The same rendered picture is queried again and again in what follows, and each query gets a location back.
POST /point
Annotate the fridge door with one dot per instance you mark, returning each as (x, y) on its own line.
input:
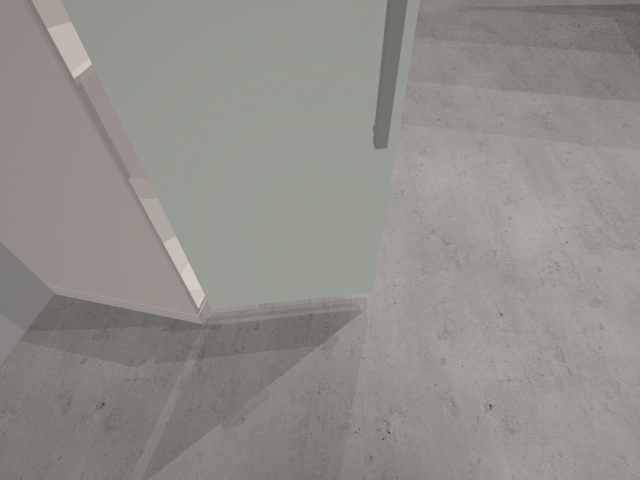
(253, 122)

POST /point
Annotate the handle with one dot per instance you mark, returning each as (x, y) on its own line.
(392, 41)

